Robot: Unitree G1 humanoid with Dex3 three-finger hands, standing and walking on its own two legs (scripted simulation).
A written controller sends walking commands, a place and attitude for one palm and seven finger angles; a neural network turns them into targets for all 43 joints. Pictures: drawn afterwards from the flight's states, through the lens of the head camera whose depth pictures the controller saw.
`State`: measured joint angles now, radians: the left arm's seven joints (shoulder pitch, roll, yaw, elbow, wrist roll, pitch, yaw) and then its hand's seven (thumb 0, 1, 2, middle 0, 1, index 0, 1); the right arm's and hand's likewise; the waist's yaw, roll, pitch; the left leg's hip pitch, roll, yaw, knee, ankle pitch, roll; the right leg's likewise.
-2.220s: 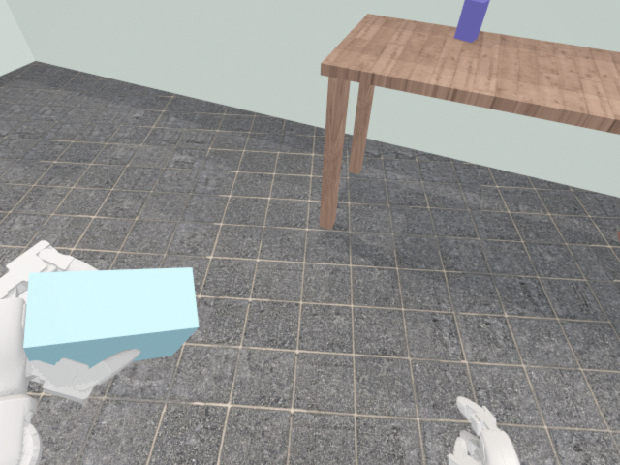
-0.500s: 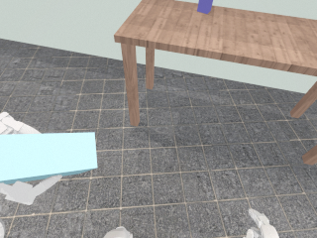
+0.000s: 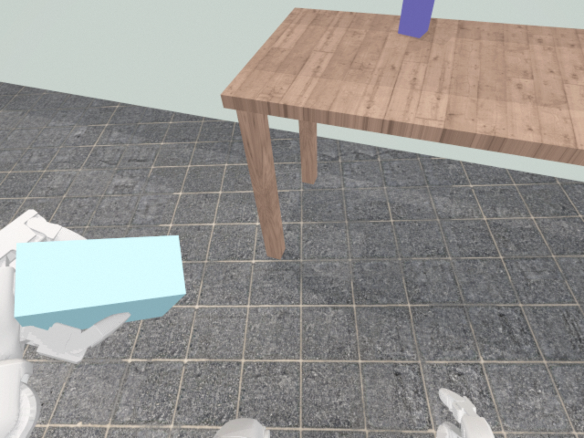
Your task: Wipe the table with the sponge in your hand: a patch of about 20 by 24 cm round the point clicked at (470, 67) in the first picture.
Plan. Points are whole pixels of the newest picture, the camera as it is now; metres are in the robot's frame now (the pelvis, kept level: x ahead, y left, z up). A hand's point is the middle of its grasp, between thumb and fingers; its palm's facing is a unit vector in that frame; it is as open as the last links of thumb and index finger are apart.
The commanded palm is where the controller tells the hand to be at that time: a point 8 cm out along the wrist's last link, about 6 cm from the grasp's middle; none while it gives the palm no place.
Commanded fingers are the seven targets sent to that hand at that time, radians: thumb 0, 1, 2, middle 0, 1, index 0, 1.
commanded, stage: walk to a spot facing it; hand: left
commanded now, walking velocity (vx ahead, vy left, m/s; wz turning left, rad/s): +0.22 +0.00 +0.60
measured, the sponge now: (128, 284) +0.24 +0.19 +0.15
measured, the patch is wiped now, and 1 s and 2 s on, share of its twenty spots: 0.00 0.00 0.00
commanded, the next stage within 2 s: turn to face it in 0.10 s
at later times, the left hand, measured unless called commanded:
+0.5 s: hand (91, 204) +0.31 +0.23 +0.20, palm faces +0.47 -0.79 -0.40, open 10.0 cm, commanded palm +0.26 +0.27 +0.19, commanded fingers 0.00 0.10 1.30 -1.20 -1.60 -1.20 -1.60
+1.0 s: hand (195, 179) +0.36 +0.13 +0.20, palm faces +0.18 -0.89 -0.43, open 9.9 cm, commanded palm +0.31 +0.19 +0.19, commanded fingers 0.00 0.10 1.30 -1.20 -1.60 -1.20 -1.60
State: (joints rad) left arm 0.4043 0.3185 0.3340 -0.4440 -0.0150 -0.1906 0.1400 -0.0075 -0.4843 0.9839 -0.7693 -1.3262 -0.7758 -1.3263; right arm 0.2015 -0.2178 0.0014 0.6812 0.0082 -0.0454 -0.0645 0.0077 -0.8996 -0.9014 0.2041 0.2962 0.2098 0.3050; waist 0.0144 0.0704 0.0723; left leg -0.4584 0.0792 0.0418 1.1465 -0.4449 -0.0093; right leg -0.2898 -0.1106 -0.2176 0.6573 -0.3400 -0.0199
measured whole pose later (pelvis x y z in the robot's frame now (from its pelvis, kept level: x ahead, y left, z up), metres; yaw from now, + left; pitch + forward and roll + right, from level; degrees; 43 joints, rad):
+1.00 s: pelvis +0.09 -0.05 +0.01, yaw -14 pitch +1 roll +2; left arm 0.49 0.42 0.40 -0.56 -0.05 -0.21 0.14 -0.01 -0.49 0.99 -0.77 -1.33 -0.78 -1.33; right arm 0.22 -0.29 -0.05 0.54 0.02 0.03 -0.03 0.01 -0.91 -0.90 0.19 0.29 0.20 0.30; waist -0.01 -0.05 0.01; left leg -0.26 0.03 0.06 0.55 -0.39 -0.04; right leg -0.41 0.11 0.06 0.50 -0.10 -0.08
